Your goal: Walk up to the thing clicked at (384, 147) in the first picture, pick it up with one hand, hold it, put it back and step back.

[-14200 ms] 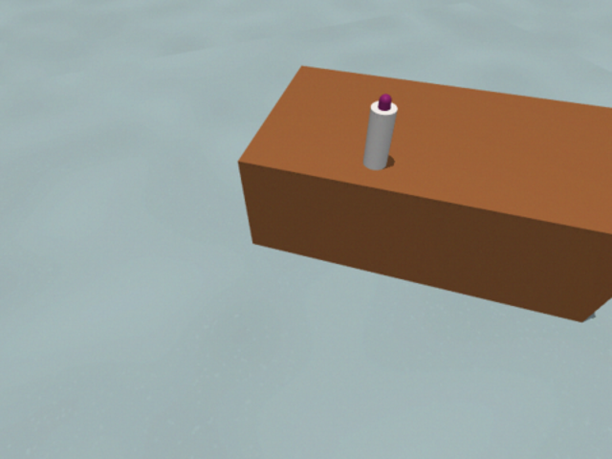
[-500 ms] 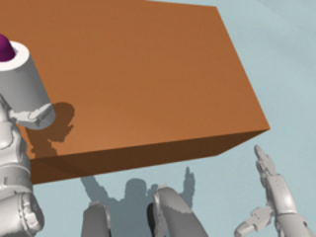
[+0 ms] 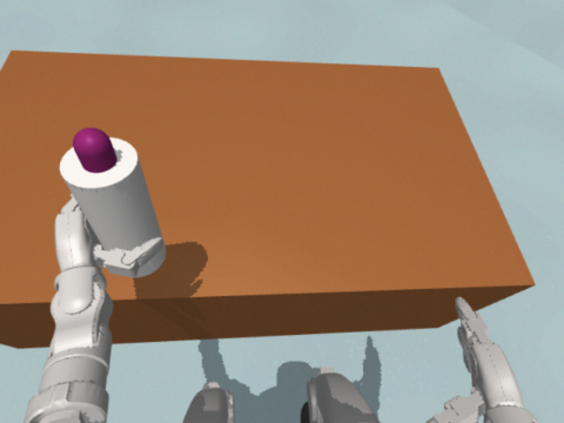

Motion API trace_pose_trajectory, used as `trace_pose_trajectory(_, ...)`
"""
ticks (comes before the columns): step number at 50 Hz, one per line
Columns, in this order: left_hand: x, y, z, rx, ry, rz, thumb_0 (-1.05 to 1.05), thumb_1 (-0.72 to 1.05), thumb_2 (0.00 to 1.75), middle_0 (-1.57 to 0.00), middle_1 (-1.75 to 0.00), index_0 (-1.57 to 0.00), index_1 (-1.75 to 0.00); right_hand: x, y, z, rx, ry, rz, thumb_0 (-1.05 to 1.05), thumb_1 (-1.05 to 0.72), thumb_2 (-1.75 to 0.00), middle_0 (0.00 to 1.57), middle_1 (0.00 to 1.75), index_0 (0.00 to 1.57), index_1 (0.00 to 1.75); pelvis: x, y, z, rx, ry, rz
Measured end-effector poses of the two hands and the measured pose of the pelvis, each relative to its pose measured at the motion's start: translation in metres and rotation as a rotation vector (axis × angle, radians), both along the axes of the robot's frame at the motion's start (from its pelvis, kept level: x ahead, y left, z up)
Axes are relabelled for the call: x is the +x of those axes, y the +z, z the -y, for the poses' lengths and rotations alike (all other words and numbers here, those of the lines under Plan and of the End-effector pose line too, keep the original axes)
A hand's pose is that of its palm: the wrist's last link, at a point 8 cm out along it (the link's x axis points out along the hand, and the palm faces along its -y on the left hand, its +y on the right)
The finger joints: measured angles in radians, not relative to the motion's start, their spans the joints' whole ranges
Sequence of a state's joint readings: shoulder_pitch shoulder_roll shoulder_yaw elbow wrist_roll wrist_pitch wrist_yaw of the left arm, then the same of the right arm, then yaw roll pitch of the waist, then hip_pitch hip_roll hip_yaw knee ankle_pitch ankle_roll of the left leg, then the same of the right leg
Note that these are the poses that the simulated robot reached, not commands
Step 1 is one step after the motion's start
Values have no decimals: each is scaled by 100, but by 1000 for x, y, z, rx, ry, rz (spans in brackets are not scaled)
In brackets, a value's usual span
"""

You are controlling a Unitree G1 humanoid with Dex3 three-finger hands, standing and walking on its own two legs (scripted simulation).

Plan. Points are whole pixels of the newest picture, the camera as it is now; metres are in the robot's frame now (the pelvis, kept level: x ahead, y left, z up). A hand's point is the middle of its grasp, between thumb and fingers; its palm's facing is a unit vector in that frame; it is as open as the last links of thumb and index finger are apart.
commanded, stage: lift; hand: left
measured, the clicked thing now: (119, 206) +0.41 +0.20 +0.05
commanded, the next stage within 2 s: hold in 0.68 s
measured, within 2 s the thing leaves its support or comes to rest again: neither
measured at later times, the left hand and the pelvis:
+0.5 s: hand (130, 245) +0.35 +0.18 +0.04, palm faces +0.21 -0.98 -0.04, open 11.0 cm; pelvis +0.00 -0.01 +0.03, yaw +0 degrees
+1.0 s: hand (120, 249) +0.34 +0.18 +0.07, palm faces +0.23 -0.97 -0.02, open 11.0 cm; pelvis +0.01 -0.01 +0.04, yaw +0 degrees
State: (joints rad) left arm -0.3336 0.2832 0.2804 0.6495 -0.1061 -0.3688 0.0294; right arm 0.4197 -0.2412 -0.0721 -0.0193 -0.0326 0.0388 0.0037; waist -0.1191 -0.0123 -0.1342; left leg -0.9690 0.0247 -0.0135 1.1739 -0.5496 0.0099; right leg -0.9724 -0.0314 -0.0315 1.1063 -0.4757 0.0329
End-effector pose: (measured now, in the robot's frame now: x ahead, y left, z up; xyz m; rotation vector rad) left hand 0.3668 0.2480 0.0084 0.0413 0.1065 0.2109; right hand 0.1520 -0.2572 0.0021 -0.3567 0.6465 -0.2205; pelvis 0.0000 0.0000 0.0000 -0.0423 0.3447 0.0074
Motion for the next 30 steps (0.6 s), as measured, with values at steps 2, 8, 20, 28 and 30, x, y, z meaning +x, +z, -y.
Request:
trace_pose_trajectory(2,-5,5,2,0,0,-4,0,-49,110,-68,-96,-67,-96,1,1,0,7,-1,3,-1,54,-5,6,5,6,5,1,3,1,3,0,12)
trace_pose_trajectory(8,-19,18,9,-7,0,-6,0,-50,110,-68,-96,-67,-96,0,6,5,15,-10,5,-1,55,-5,6,5,6,5,1,11,3,13,0,43)
trace_pose_trajectory(20,-40,35,21,-18,5,-2,0,-50,110,-68,-96,-67,-96,-4,11,11,29,-37,8,-1,55,-5,5,5,6,5,0,23,8,25,-4,93)
trace_pose_trajectory(28,-49,43,23,-15,10,-2,0,-50,110,-68,-96,-67,-96,-2,15,12,37,-45,25,-1,55,-5,5,5,5,5,1,28,9,28,-6,115)
trace_pose_trajectory(30,-50,46,23,-19,17,0,0,-50,110,-68,-96,-67,-96,-2,15,11,38,-47,28,-1,55,-5,5,5,5,5,2,29,9,28,-6,119)
